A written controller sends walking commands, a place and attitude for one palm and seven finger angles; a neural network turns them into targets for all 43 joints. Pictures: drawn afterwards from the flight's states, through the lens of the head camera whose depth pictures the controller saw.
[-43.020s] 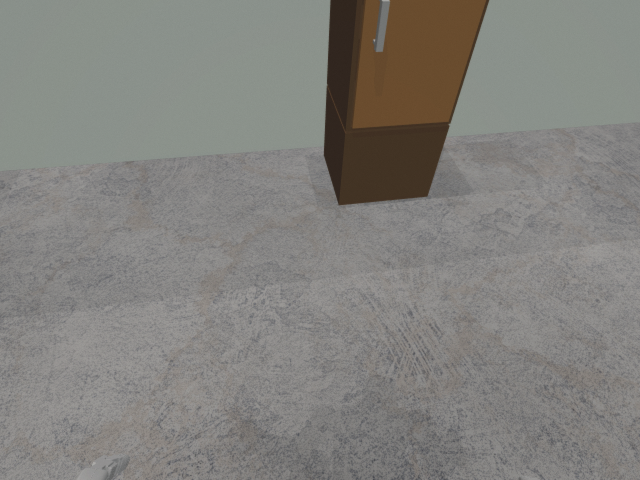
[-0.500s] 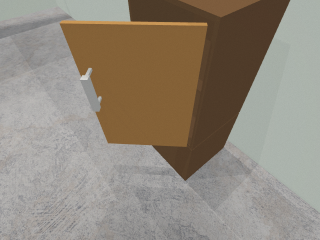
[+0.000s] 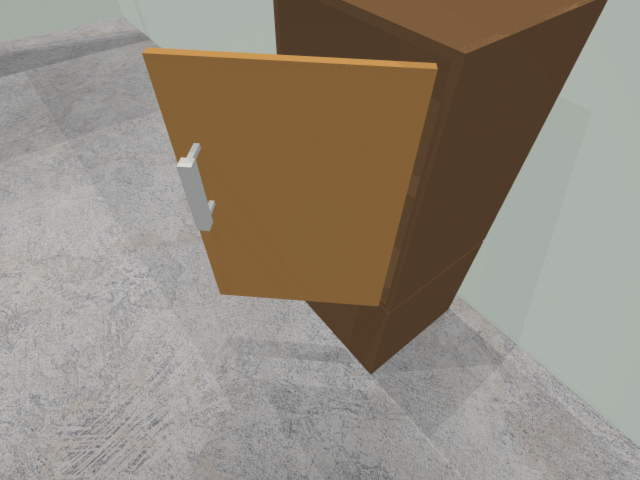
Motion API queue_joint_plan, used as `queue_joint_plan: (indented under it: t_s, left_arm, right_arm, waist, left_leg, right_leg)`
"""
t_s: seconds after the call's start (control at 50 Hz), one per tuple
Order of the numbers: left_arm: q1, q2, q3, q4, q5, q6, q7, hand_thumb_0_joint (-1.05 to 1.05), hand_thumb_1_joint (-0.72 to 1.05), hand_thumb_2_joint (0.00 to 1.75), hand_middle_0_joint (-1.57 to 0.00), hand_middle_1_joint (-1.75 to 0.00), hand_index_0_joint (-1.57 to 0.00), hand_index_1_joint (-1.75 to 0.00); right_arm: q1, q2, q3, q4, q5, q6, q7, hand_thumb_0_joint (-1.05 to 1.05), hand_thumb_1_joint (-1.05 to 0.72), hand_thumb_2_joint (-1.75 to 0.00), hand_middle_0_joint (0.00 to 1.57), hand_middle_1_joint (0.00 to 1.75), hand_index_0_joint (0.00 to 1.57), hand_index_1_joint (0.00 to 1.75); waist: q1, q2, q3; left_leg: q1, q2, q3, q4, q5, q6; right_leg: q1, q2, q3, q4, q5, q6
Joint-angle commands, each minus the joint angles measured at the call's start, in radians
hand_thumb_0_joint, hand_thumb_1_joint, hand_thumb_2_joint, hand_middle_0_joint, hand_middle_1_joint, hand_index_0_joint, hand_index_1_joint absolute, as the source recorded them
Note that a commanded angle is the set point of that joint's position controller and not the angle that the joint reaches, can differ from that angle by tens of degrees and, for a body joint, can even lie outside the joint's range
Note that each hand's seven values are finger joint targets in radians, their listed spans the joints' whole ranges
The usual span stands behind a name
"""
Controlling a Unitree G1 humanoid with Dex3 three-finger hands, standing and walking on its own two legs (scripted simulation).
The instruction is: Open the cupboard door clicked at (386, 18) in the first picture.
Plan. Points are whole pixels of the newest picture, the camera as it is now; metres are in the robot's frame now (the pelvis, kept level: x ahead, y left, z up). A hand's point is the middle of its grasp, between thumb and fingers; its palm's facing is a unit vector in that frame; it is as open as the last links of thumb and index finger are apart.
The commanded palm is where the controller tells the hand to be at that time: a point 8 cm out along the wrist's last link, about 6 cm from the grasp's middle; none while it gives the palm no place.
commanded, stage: look again from close up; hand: left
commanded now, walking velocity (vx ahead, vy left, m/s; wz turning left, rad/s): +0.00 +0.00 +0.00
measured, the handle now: (200, 188) +0.54 +0.24 +0.03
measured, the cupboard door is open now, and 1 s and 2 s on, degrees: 47 47 47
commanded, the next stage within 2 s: raise the hand with hooked fingers in 0.02 s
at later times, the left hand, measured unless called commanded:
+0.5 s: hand (176, 463) +0.15 +0.18 -0.04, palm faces -0.04 -1.00 +0.00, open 8.3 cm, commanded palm +0.12 +0.25 -0.04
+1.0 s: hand (117, 418) +0.18 +0.25 -0.01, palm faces +0.06 -1.00 -0.06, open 11.3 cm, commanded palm +0.16 +0.30 +0.00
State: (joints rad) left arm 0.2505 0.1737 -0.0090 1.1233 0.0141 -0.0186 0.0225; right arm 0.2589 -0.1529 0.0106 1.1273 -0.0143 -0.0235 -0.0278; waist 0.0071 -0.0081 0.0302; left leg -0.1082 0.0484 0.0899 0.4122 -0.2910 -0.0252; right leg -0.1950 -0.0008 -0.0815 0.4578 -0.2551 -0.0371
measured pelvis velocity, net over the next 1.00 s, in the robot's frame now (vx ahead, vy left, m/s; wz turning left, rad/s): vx -0.05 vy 0.02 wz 0.03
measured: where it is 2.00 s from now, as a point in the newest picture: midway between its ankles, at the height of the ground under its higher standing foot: outside the picture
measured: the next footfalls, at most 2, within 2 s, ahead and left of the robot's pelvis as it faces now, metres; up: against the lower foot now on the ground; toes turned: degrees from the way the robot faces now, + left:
none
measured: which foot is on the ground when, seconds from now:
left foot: down 0.00-1.00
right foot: down 0.00-1.00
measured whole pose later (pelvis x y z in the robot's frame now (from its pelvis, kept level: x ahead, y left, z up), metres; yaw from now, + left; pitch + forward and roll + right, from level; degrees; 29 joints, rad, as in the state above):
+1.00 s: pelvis -0.05 +0.02 -0.06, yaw +2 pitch +11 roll -1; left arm 0.28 0.30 0.30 0.09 -0.33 -0.28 -0.34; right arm 0.32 -0.22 0.03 0.57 0.03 -0.23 -0.05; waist -0.02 0.02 -0.09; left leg -0.69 0.05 0.05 0.97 -0.47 0.01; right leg -0.72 -0.04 -0.10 0.93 -0.39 -0.02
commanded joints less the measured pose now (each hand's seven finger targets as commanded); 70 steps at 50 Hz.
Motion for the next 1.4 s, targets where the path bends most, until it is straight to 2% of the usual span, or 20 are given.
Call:
queue_joint_plan:
  t_s: [0.0,0.08,0.1,0.12,0.14,0.16,0.18,0.2,0.24,0.3,0.34,0.4,0.48,0.56,0.68,0.8,0.88,1.0,1.14,1.38]
  left_arm:
    - [0.042,0.119,0.025,-0.034,-0.002,-0.019,0.011,0.00,0.90,0.90,-0.20,-0.30,-0.20,-0.30]
    - [0.036,0.123,0.028,-0.036,-0.001,-0.019,0.011,0.00,0.90,0.90,-0.20,-0.30,-0.20,-0.30]
    - [0.146,0.109,0.025,0.012,0.002,-0.025,0.055,0.00,0.90,0.90,-0.20,-0.30,-0.20,-0.30]
    - [-0.600,0.313,0.128,-1.533,-0.212,-0.246,0.030,0.00,0.88,0.89,-0.20,-0.32,-0.20,-0.32]
    - [-0.143,0.253,0.137,-1.254,-0.124,-0.184,0.063,0.00,0.85,0.88,-0.20,-0.33,-0.20,-0.33]
    - [-0.104,0.201,0.119,-1.156,-0.146,-0.132,0.110,0.00,0.83,0.87,-0.21,-0.34,-0.21,-0.34]
    - [0.172,-0.038,-0.008,-0.966,-0.160,-0.044,0.095,0.00,0.81,0.86,-0.21,-0.36,-0.21,-0.36]
    - [-0.005,-0.004,0.015,-1.122,-0.194,-0.076,0.068,0.00,0.78,0.85,-0.21,-0.37,-0.21,-0.37]
    - [0.041,0.056,0.110,-1.044,-0.185,-0.189,0.014,0.00,0.74,0.83,-0.21,-0.40,-0.21,-0.40]
    - [0.349,-0.015,0.146,-0.852,-0.226,-0.355,-0.126,0.00,0.67,0.80,-0.22,-0.45,-0.22,-0.45]
    - [0.391,0.019,0.186,-0.883,-0.259,-0.492,-0.248,0.00,0.62,0.78,-0.22,-0.48,-0.22,-0.48]
    - [0.309,0.134,0.265,-0.895,-0.263,-0.608,-0.401,0.00,0.55,0.75,-0.22,-0.53,-0.22,-0.53]
    - [0.005,0.185,0.293,-1.151,-0.319,-0.605,-0.402,0.00,0.46,0.71,-0.23,-0.58,-0.23,-0.58]
    - [-0.197,0.207,0.259,-1.444,-0.326,-0.655,-0.341,0.00,0.36,0.67,-0.24,-0.64,-0.24,-0.64]
    - [-0.155,0.222,0.193,-1.260,-0.283,-0.505,-0.415,0.00,0.22,0.61,-0.25,-0.74,-0.25,-0.74]
    - [0.018,0.298,0.393,-1.157,-0.364,-0.236,-0.432,0.00,0.08,0.55,-0.26,-0.82,-0.26,-0.82]
    - [-0.008,0.306,0.453,-1.258,-0.392,-0.290,-0.361,0.00,-0.01,0.51,-0.27,-0.88,-0.27,-0.88]
    - [-0.149,0.267,0.341,-1.173,-0.339,-0.403,-0.389,0.00,-0.15,0.45,-0.27,-0.98,-0.27,-0.98]
    - [-0.202,0.399,0.444,-1.201,-0.368,-0.361,-0.466,0.00,-0.31,0.38,-0.29,-1.08,-0.29,-1.08]
    - [-0.327,0.386,0.430,-1.027,-0.373,-0.239,-0.508,0.00,-0.50,0.30,-0.30,-1.20,-0.30,-1.20]
  right_arm:
    - [0.066,-0.105,-0.016,-0.017,-0.001,-0.012,-0.008,0.00,-0.90,-0.90,0.20,0.30,0.20,0.30]
    - [0.063,-0.110,-0.017,-0.016,-0.001,-0.015,-0.009,0.00,-0.90,-0.90,0.20,0.30,0.20,0.30]
    - [-0.026,-0.129,-0.030,-0.078,0.012,-0.015,-0.001,0.00,-0.90,-0.90,0.20,0.30,0.20,0.30]
    - [-0.012,-0.279,-0.038,-0.430,0.069,-0.173,-0.042,0.00,-0.90,-0.90,0.20,0.30,0.20,0.30]
    - [-0.083,-0.195,-0.019,-0.377,0.042,-0.254,-0.074,0.00,-0.90,-0.90,0.20,0.30,0.20,0.30]
    - [-0.073,-0.202,-0.031,-0.317,0.055,-0.274,-0.073,0.00,-0.90,-0.90,0.20,0.30,0.20,0.30]
    - [-0.043,-0.156,-0.040,-0.317,0.068,-0.268,-0.063,0.00,-0.90,-0.90,0.20,0.30,0.20,0.30]
    - [-0.080,-0.206,-0.045,-0.397,0.071,-0.279,-0.055,0.00,-0.90,-0.90,0.20,0.30,0.20,0.30]
    - [-0.064,-0.232,-0.081,-0.443,0.037,-0.300,-0.052,0.00,-0.90,-0.90,0.20,0.30,0.20,0.30]
    - [-0.106,-0.214,-0.093,-0.534,0.029,-0.301,-0.013,0.00,-0.90,-0.90,0.20,0.30,0.20,0.30]
    - [-0.137,-0.222,-0.106,-0.595,0.028,-0.299,0.013,0.00,-0.90,-0.90,0.20,0.30,0.20,0.30]
    - [-0.158,-0.240,-0.112,-0.678,0.035,-0.292,0.040,0.00,-0.90,-0.90,0.20,0.30,0.20,0.30]
    - [-0.153,-0.234,-0.103,-0.771,0.046,-0.282,0.015,0.00,-0.90,-0.90,0.20,0.30,0.20,0.30]
    - [-0.080,-0.223,-0.078,-0.747,0.035,-0.291,-0.014,0.00,-0.90,-0.90,0.20,0.30,0.20,0.30]
    - [-0.050,-0.251,-0.054,-0.690,0.055,-0.297,-0.046,0.00,-0.90,-0.90,0.20,0.30,0.20,0.30]
    - [-0.107,-0.234,-0.045,-0.758,0.069,-0.257,-0.054,0.00,-0.90,-0.90,0.20,0.30,0.20,0.30]
    - [-0.088,-0.208,-0.038,-0.757,0.051,-0.265,-0.044,0.00,-0.90,-0.90,0.20,0.30,0.20,0.30]
    - [-0.025,-0.247,-0.042,-0.705,0.051,-0.292,-0.042,0.00,-0.90,-0.90,0.20,0.30,0.20,0.30]
    - [-0.009,-0.267,-0.045,-0.699,0.059,-0.315,-0.064,0.00,-0.90,-0.90,0.20,0.30,0.20,0.30]
    - [-0.015,-0.277,-0.027,-0.711,0.066,-0.266,-0.057,0.00,-0.90,-0.90,0.20,0.30,0.20,0.30]
  waist:
    - [-0.005,0.014,0.006]
    - [-0.003,0.026,-0.004]
    - [0.028,0.015,0.015]
    - [-0.078,0.194,-0.455]
    - [0.013,0.332,-0.433]
    - [-0.011,0.303,-0.344]
    - [-0.028,0.131,-0.201]
    - [-0.047,0.000,-0.051]
    - [-0.057,-0.183,-0.028]
    - [0.037,-0.287,-0.018]
    - [0.059,-0.245,-0.091]
    - [0.062,-0.022,-0.185]
    - [0.031,0.028,-0.287]
    - [-0.039,0.125,-0.395]
    - [-0.086,0.084,-0.292]
    - [0.039,-0.016,-0.385]
    - [0.055,0.006,-0.383]
    - [-0.039,0.038,-0.258]
    - [-0.002,0.097,-0.401]
    - [-0.021,0.076,-0.254]
  left_leg:
    - [-0.047,0.078,-0.071,-0.067,0.194,0.046]
    - [-0.042,0.080,-0.071,-0.067,0.222,0.047]
    - [-0.122,0.090,-0.013,0.163,0.269,0.015]
    - [0.105,-0.040,-0.061,0.017,0.401,0.048]
    - [0.147,-0.024,-0.035,0.009,0.589,0.062]
    - [0.080,-0.003,-0.055,0.035,0.501,0.032]
    - [-0.001,0.008,-0.066,0.029,0.451,0.038]
    - [-0.094,-0.001,-0.099,0.040,0.359,0.041]
    - [-0.197,-0.026,-0.088,0.117,0.221,0.048]
    - [-0.406,-0.055,-0.071,0.218,0.084,0.023]
    - [-0.494,-0.073,-0.047,0.300,0.054,0.012]
    - [-0.554,-0.089,-0.026,0.422,0.047,0.010]
    - [-0.631,-0.085,-0.038,0.498,-0.092,0.035]
    - [-0.552,-0.054,-0.089,0.551,-0.055,0.051]
    - [-0.606,-0.036,-0.125,0.538,-0.085,0.056]
    - [-0.596,-0.058,-0.109,0.432,-0.011,0.043]
    - [-0.559,-0.053,-0.110,0.400,0.073,0.035]
    - [-0.546,-0.045,-0.112,0.398,-0.050,0.042]
    - [-0.420,-0.044,-0.121,0.365,0.088,0.045]
    - [-0.392,-0.039,-0.113,0.309,0.143,0.035]
  right_leg:
    - [0.032,-0.122,0.117,-0.067,0.271,-0.016]
    - [0.044,-0.122,0.110,-0.059,0.291,-0.016]
    - [0.037,-0.190,0.169,-0.036,0.719,0.024]
    - [0.163,-0.090,0.120,0.025,0.596,-0.007]
    - [0.147,-0.037,0.093,0.061,0.421,-0.026]
    - [0.057,-0.041,0.042,0.044,0.241,-0.009]
    - [-0.013,-0.032,0.013,0.025,0.222,0.007]
    - [-0.067,-0.035,-0.001,0.024,0.229,0.017]
    - [-0.189,-0.023,-0.019,0.047,0.124,0.033]
    - [-0.273,-0.018,-0.012,0.164,0.005,0.028]
    - [-0.273,-0.024,0.016,0.246,0.024,0.018]
    - [-0.318,-0.046,0.063,0.351,0.054,-0.006]
    - [-0.422,-0.042,0.133,0.367,-0.225,0.013]
    - [-0.469,-0.014,0.116,0.423,-0.162,0.009]
    - [-0.498,0.001,0.073,0.405,-0.155,0.013]
    - [-0.282,-0.020,0.059,0.336,-0.119,0.026]
    - [-0.252,-0.007,0.036,0.351,-0.017,0.019]
    - [-0.397,-0.002,0.038,0.324,-0.148,0.021]
    - [-0.272,-0.004,0.029,0.320,0.016,0.015]
    - [-0.262,0.011,0.007,0.269,0.109,0.012]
